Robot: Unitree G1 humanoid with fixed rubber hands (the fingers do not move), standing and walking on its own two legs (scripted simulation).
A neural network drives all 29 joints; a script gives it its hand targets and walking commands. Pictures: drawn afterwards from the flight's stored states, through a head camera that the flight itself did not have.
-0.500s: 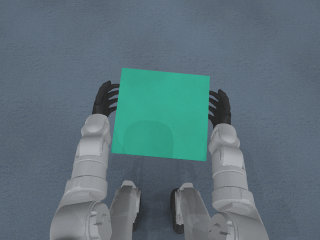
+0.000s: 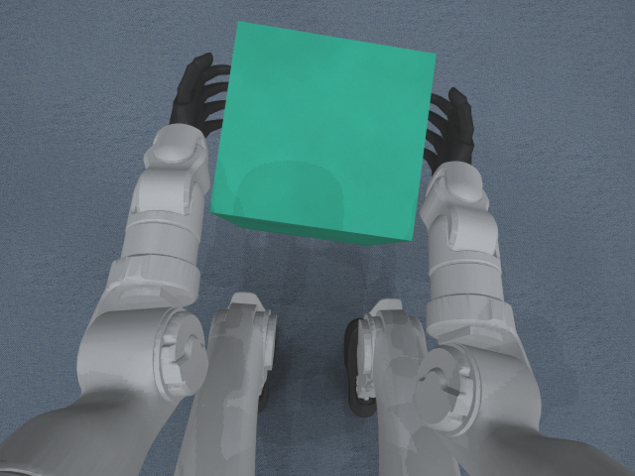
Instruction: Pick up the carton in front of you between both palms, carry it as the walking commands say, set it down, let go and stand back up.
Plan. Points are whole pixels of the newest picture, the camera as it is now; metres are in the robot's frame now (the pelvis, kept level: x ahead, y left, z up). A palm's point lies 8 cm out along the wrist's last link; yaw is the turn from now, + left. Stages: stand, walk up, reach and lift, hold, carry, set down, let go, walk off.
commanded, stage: set down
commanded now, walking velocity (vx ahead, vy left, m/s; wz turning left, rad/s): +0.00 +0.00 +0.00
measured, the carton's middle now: (318, 160) +0.49 +0.02 -0.18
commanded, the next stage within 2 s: none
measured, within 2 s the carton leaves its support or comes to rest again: rests again in 1.08 s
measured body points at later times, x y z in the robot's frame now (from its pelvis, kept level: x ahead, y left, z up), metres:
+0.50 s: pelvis -0.01 +0.00 -0.10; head +0.35 +0.04 +0.16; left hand +0.55 +0.17 -0.26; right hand +0.52 -0.13 -0.26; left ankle +0.09 +0.11 -0.48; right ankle +0.10 -0.12 -0.48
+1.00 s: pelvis -0.01 +0.00 -0.14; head +0.35 +0.04 +0.12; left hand +0.55 +0.17 -0.31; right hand +0.53 -0.13 -0.30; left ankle +0.09 +0.11 -0.48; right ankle +0.10 -0.13 -0.48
